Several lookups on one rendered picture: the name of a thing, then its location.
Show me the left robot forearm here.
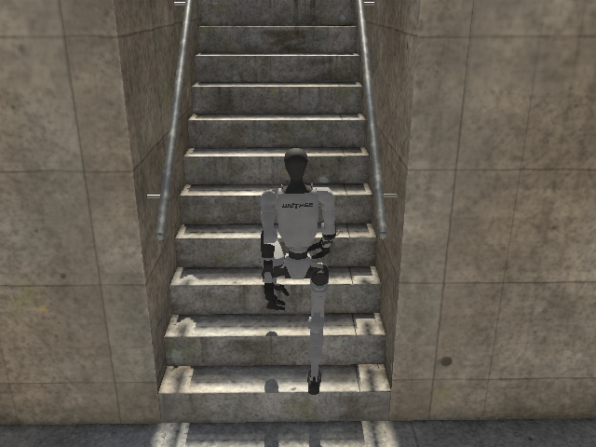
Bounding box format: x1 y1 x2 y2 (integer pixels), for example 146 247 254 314
261 230 275 283

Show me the right robot forearm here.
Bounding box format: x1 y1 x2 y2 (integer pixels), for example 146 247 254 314
321 223 336 248

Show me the left robot upper arm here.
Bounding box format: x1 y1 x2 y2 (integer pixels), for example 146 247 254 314
260 189 278 243

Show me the robot left hand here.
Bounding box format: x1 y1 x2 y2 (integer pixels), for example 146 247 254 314
264 282 289 310

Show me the robot right hand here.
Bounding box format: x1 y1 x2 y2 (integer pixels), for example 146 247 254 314
307 240 330 259

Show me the right robot upper arm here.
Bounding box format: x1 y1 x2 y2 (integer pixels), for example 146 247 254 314
316 187 335 236

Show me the right robot foot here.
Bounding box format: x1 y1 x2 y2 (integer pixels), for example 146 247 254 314
307 370 321 395

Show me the humanoid robot torso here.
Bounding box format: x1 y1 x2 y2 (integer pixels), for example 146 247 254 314
276 183 319 279

